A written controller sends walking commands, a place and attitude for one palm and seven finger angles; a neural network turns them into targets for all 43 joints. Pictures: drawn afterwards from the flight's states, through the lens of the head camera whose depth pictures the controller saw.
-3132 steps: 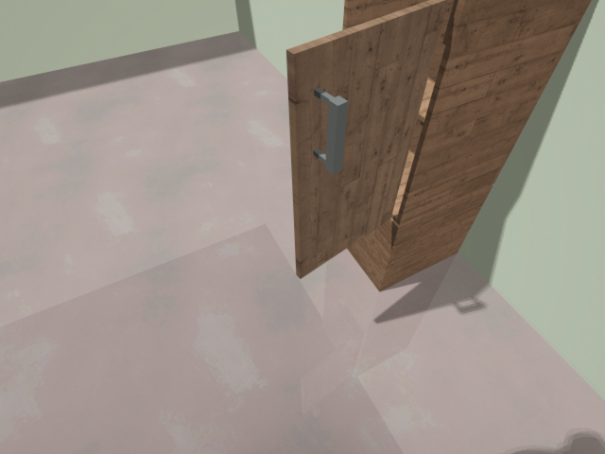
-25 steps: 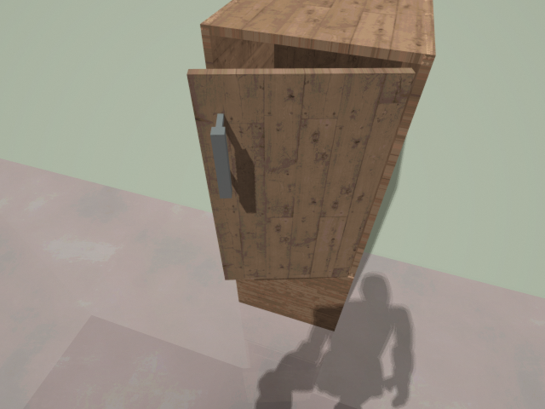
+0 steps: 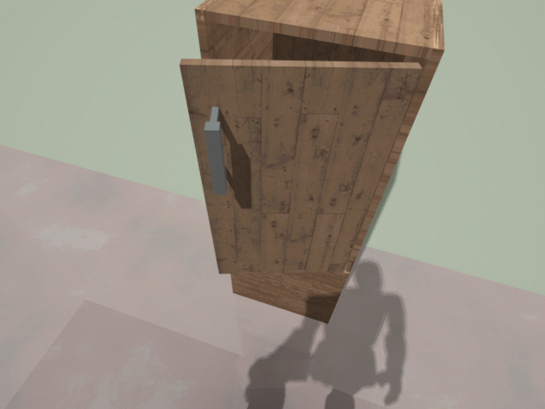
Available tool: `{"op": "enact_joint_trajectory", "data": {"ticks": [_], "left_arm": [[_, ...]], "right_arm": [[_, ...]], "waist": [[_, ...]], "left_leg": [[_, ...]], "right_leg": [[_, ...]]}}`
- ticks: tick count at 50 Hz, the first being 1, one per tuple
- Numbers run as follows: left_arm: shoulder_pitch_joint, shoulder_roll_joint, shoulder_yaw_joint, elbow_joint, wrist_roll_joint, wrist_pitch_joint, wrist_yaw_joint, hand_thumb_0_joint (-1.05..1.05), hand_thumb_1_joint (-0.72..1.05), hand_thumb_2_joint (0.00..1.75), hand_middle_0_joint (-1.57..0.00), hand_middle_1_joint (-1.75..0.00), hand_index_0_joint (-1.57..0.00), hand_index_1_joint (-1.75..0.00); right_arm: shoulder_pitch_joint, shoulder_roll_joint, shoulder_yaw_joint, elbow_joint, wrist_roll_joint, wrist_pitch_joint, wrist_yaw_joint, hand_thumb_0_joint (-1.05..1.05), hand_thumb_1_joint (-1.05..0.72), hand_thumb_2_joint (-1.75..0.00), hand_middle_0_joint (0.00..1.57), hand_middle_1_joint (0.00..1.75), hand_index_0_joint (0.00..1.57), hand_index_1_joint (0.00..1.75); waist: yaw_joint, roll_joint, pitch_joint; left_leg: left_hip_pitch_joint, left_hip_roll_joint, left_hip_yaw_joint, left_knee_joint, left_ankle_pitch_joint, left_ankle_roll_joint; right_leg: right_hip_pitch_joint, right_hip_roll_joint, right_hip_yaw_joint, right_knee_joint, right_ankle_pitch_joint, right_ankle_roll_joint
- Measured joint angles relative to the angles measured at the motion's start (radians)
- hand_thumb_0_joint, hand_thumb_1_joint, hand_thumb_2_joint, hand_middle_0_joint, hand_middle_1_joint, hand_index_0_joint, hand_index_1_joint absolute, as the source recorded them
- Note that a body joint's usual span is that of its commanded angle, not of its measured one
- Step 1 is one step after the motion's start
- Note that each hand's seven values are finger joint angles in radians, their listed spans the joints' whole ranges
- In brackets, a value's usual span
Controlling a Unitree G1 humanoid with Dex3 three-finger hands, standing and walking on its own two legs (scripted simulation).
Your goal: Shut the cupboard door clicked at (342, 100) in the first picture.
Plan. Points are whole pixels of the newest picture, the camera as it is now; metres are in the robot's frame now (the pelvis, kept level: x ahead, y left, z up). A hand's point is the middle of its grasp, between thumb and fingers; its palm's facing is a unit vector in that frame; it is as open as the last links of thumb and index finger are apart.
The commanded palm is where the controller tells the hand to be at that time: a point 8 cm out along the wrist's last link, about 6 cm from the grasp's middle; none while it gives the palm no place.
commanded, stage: shuffle to correct the standing spot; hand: left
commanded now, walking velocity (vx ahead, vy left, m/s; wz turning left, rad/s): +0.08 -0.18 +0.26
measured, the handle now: (217, 152) +0.47 +0.12 +0.12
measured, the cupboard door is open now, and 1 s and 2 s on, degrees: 20 20 20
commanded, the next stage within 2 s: come to a stop and stand still in 0.48 s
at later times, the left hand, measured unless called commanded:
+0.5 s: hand out of the picture +0.05 +0.10 -0.18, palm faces +0.10 -0.98 -0.15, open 7.4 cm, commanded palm none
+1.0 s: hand out of the picture +0.08 +0.06 -0.18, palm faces +0.16 -0.97 -0.18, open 7.4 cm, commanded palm none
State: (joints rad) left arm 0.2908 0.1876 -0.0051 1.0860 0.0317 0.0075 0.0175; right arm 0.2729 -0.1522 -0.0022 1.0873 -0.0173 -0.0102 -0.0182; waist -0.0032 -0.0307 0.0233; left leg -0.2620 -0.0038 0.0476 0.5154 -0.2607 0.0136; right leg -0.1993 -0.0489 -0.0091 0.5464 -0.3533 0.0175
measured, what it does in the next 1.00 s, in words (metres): steps to the right: right foot, then left foot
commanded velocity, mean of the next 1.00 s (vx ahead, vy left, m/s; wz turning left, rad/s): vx -0.01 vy -0.03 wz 0.03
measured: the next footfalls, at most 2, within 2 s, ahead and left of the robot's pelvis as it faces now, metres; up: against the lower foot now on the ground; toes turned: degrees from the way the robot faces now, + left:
right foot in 0.58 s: +0.16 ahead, -0.23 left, +0.00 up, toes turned -1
left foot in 0.94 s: +0.09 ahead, -0.05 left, +0.00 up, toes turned +9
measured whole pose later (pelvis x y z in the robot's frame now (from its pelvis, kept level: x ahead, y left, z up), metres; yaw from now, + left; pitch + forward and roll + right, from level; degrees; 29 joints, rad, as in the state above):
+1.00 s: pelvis +0.06 -0.13 +0.00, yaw +5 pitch -1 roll +1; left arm 0.22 0.19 0.04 1.00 0.02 0.04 0.03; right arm 0.19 -0.14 -0.02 0.99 -0.01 0.02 -0.02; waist 0.04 -0.07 0.05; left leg -0.24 -0.04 0.12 0.54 -0.28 0.07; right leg -0.35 -0.05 -0.10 0.61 -0.29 -0.02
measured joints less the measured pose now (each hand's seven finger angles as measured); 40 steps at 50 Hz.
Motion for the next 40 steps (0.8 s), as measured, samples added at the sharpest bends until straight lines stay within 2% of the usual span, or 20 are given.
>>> {"op": "enact_joint_trajectory", "data": {"ticks": [5,7,11,13,14,16,18,21,23,26,29,30,32,35,37,40], "left_arm": [[0.018,-0.014,0.007,-0.006,0.002,-0.001,-0.007,0.00,0.91,0.90,-0.20,-0.30,-0.19,-0.30],[0.030,-0.021,0.011,-0.012,0.002,-0.006,-0.007,0.00,0.91,0.90,-0.20,-0.30,-0.19,-0.30],[0.058,-0.028,0.019,-0.018,0.007,-0.011,0.002,0.00,0.91,0.90,-0.20,-0.30,-0.19,-0.30],[0.074,-0.031,0.019,-0.015,0.007,-0.008,0.007,0.00,0.91,0.90,-0.20,-0.30,-0.19,-0.30],[0.082,-0.031,0.019,-0.011,0.005,-0.004,0.008,0.00,0.91,0.90,-0.20,-0.30,-0.19,-0.30],[0.090,-0.031,0.018,0.004,-0.002,0.011,0.008,0.00,0.91,0.90,-0.20,-0.30,-0.19,-0.30],[0.087,-0.032,0.020,0.015,0.000,0.029,0.005,0.00,0.91,0.90,-0.20,-0.30,-0.19,-0.30],[0.050,-0.029,0.033,-0.003,0.001,0.043,-0.007,0.01,0.91,0.90,-0.20,-0.30,-0.19,-0.30],[0.018,-0.028,0.040,-0.029,-0.001,0.044,-0.016,0.01,0.91,0.90,-0.20,-0.30,-0.19,-0.30],[-0.023,-0.024,0.049,-0.071,-0.003,0.038,-0.027,0.01,0.91,0.90,-0.20,-0.30,-0.19,-0.30],[-0.037,-0.005,0.057,-0.106,-0.001,0.019,-0.034,0.01,0.91,0.90,-0.20,-0.30,-0.19,-0.30],[-0.039,0.002,0.061,-0.111,0.003,0.009,-0.032,0.01,0.91,0.90,-0.20,-0.30,-0.19,-0.30],[-0.055,-0.003,0.059,-0.113,0.008,0.006,-0.026,0.00,0.91,0.90,-0.20,-0.30,-0.19,-0.30],[-0.057,-0.016,0.048,-0.110,0.009,0.001,-0.011,0.00,0.91,0.90,-0.20,-0.30,-0.19,-0.29],[-0.055,-0.021,0.040,-0.107,0.009,-0.003,-0.001,0.00,0.91,0.90,-0.20,-0.30,-0.19,-0.29],[-0.062,-0.023,0.033,-0.109,0.010,-0.007,0.009,0.00,0.91,0.90,-0.20,-0.30,-0.20,-0.30]], "right_arm": [[0.012,0.002,-0.010,-0.002,-0.003,0.005,-0.006,0.00,-0.91,-0.90,0.20,0.30,0.20,0.30],[0.015,-0.002,-0.011,-0.004,-0.003,0.007,-0.008,0.00,-0.91,-0.90,0.20,0.30,0.20,0.30],[0.014,-0.002,-0.016,-0.004,-0.004,0.016,-0.013,0.00,-0.91,-0.90,0.20,0.30,0.20,0.30],[0.001,-0.002,-0.016,-0.006,-0.004,0.013,-0.015,0.00,-0.91,-0.90,0.20,0.30,0.20,0.30],[-0.010,0.002,-0.017,-0.006,-0.005,0.006,-0.017,0.00,-0.91,-0.90,0.20,0.30,0.20,0.30],[-0.032,0.011,-0.015,-0.015,-0.010,-0.008,-0.024,0.00,-0.91,-0.90,0.20,0.30,0.20,0.30],[-0.037,0.019,-0.013,-0.030,-0.012,-0.021,-0.031,0.00,-0.91,-0.90,0.20,0.30,0.20,0.30],[-0.034,0.022,-0.015,-0.039,-0.014,-0.025,-0.040,0.00,-0.91,-0.90,0.20,0.30,0.20,0.30],[-0.030,0.015,-0.018,-0.036,-0.016,-0.018,-0.039,0.00,-0.92,-0.90,0.20,0.30,0.20,0.30],[-0.031,-0.001,-0.026,-0.032,-0.018,-0.001,-0.031,0.00,-0.91,-0.90,0.20,0.30,0.20,0.30],[-0.028,-0.018,-0.041,-0.037,-0.017,0.018,-0.022,0.00,-0.91,-0.90,0.20,0.30,0.20,0.30],[-0.030,-0.025,-0.047,-0.039,-0.015,0.025,-0.019,0.00,-0.91,-0.90,0.20,0.30,0.20,0.30],[-0.045,-0.047,-0.057,-0.044,-0.007,0.044,-0.021,0.00,-0.91,-0.90,0.20,0.30,0.20,0.30],[-0.058,-0.064,-0.061,-0.055,-0.003,0.046,-0.017,0.00,-0.91,-0.90,0.20,0.30,0.20,0.30],[-0.064,-0.062,-0.056,-0.064,0.003,0.037,-0.011,0.00,-0.91,-0.90,0.20,0.30,0.19,0.30],[-0.071,-0.046,-0.045,-0.076,0.009,0.033,-0.007,0.00,-0.91,-0.90,0.19,0.30,0.19,0.30]], "waist": [[0.001,0.015,-0.007],[0.003,0.026,-0.008],[0.008,0.017,-0.005],[0.016,0.005,0.002],[0.019,-0.009,0.009],[0.021,-0.035,0.017],[0.013,-0.041,0.017],[0.006,-0.024,0.028],[0.009,-0.005,0.038],[0.011,0.026,0.049],[0.010,0.040,0.048],[0.014,0.038,0.044],[0.018,0.059,0.049],[0.015,0.062,0.041],[0.011,0.050,0.032],[0.015,0.025,0.023]], "left_leg": [[-0.022,0.020,-0.034,0.036,-0.028,-0.021],[-0.039,0.031,-0.048,0.072,-0.048,-0.018],[-0.090,0.048,-0.005,0.211,-0.162,0.014],[-0.078,0.047,0.026,0.171,-0.130,0.019],[-0.067,0.044,0.032,0.149,-0.070,0.019],[-0.053,0.047,0.049,0.158,-0.089,0.007],[-0.026,0.059,0.056,0.133,-0.108,-0.005],[0.010,0.080,0.042,0.073,-0.082,-0.025],[0.026,0.095,0.031,0.039,-0.063,-0.040],[0.031,0.121,0.016,0.030,-0.058,-0.067],[0.004,0.144,0.002,0.102,-0.100,-0.095],[-0.024,0.144,-0.001,0.164,-0.149,-0.082],[-0.097,0.122,-0.041,0.358,-0.282,-0.042],[-0.164,0.070,-0.032,0.541,-0.276,-0.016],[-0.165,0.044,-0.004,0.525,-0.249,-0.019],[-0.130,0.011,0.029,0.396,-0.240,-0.030]], "right_leg": [[0.002,0.021,-0.033,0.008,-0.025,-0.016],[0.007,0.034,-0.050,0.009,-0.036,-0.027],[0.032,0.044,-0.095,0.017,-0.070,-0.046],[0.042,0.048,-0.108,0.032,-0.091,-0.048],[0.036,0.044,-0.106,0.063,-0.106,-0.048],[-0.032,0.038,-0.083,0.224,-0.138,-0.043],[-0.121,0.047,-0.055,0.413,-0.174,-0.040],[-0.216,0.035,-0.044,0.509,-0.138,-0.029],[-0.247,0.016,-0.040,0.459,-0.097,-0.021],[-0.246,-0.005,-0.040,0.303,-0.019,-0.011],[-0.185,-0.012,-0.051,0.096,0.112,-0.008],[-0.188,-0.012,-0.050,0.091,0.100,0.005],[-0.209,0.005,-0.061,0.139,0.063,-0.012],[-0.189,0.018,-0.073,0.102,0.075,-0.039],[-0.171,0.021,-0.078,0.065,0.093,-0.048],[-0.152,0.021,-0.086,0.027,0.112,-0.058]]}}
